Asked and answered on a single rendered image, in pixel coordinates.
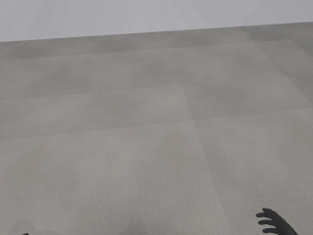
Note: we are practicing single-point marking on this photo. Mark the right robot hand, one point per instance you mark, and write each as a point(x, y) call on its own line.
point(282, 227)

